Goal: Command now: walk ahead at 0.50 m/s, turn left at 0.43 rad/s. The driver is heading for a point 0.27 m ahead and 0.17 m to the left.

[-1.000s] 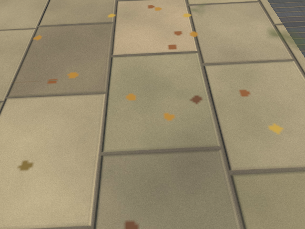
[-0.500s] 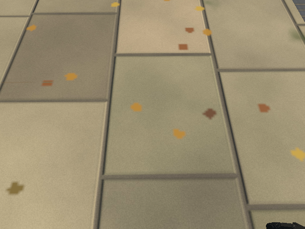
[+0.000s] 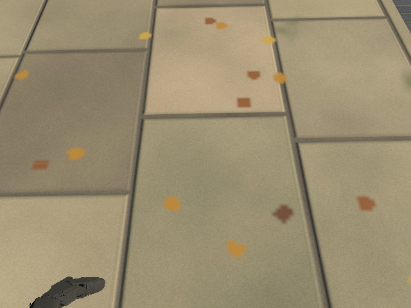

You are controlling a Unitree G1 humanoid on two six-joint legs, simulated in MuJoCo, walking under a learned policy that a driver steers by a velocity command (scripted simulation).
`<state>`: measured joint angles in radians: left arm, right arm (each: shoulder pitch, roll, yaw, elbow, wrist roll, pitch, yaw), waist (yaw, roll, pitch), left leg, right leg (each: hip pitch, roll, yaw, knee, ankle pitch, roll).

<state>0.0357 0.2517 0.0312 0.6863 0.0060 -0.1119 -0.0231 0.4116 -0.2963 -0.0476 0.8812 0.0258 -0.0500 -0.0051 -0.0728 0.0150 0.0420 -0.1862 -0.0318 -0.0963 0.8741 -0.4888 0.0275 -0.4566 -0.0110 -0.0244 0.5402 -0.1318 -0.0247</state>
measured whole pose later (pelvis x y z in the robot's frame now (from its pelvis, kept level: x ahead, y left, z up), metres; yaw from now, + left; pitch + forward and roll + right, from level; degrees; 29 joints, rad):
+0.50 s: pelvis +0.23 +0.05 +0.00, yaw +12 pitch +1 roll -2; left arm 0.23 0.30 0.05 0.89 -0.02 -0.05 0.00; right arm 0.08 -0.27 -0.04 0.69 -0.01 -0.03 0.03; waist 0.04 0.00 0.08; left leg -0.47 -0.02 0.01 0.57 -0.12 0.06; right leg -0.27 -0.05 -0.03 1.03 -0.61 0.05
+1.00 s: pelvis +0.30 +0.05 +0.01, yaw +12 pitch -1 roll +0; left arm 0.20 0.23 0.03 0.98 0.01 -0.02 0.03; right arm 0.15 -0.23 -0.04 0.91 -0.01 0.00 -0.01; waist 0.00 0.01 0.02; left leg -0.26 -0.03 0.01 0.48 -0.20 0.03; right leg -0.21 -0.04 0.00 0.50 -0.28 0.03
